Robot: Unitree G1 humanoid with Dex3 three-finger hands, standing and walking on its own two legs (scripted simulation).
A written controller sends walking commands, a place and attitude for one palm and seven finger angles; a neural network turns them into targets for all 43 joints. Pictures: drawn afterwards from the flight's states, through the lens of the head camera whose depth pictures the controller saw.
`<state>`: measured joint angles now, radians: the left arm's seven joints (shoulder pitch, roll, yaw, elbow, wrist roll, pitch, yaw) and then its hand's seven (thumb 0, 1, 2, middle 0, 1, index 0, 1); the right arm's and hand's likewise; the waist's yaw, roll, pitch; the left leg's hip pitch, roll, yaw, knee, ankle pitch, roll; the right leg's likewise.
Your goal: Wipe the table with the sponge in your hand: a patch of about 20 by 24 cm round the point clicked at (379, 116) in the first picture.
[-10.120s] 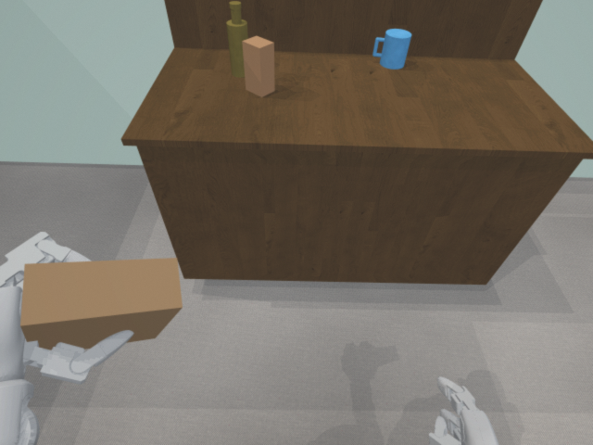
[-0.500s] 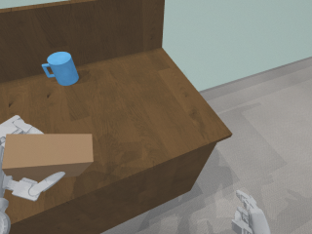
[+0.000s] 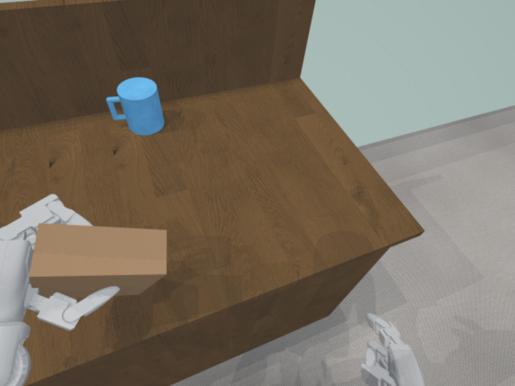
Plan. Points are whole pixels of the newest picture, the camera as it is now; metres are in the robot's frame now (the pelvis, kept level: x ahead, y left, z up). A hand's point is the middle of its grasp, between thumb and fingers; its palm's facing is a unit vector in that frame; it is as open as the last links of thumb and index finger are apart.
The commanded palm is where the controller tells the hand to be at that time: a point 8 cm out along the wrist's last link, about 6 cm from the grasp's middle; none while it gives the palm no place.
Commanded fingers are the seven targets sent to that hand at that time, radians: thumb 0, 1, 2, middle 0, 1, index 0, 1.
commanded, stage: come to a stop and stand still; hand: left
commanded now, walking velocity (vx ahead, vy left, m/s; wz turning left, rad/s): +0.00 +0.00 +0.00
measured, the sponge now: (117, 265) +0.23 +0.20 +0.10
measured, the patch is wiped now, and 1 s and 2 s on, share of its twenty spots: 0.00 0.00 0.00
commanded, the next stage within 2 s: look again from close up in 0.38 s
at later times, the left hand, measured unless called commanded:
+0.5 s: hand (32, 255) +0.21 +0.27 +0.15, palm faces +0.37 -0.85 -0.38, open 9.5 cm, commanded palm +0.15 +0.30 +0.17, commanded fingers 0.00 0.10 1.30 -1.20 -1.60 -1.20 -1.60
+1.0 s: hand (56, 275) +0.19 +0.23 +0.16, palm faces +0.36 -0.85 -0.39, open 9.5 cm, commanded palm +0.13 +0.27 +0.17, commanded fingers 0.00 0.10 1.30 -1.20 -1.60 -1.20 -1.60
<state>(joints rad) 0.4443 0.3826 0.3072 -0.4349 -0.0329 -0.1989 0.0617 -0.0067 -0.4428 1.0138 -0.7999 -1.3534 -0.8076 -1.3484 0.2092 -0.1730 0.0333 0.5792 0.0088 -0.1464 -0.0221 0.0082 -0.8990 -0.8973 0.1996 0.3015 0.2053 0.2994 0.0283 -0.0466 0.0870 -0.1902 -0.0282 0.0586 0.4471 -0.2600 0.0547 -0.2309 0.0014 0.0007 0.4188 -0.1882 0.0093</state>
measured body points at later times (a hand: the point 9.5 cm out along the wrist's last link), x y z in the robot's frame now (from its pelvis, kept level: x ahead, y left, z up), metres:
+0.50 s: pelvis -0.01 +0.02 +0.00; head +0.03 +0.05 +0.45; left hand +0.19 +0.32 +0.17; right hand +0.18 -0.19 -0.07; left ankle -0.01 +0.08 -0.74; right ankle +0.02 -0.12 -0.74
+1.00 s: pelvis -0.02 -0.01 +0.00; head +0.00 +0.00 +0.45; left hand +0.17 +0.28 +0.18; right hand +0.16 -0.24 -0.07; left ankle -0.01 +0.08 -0.74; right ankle +0.02 -0.12 -0.74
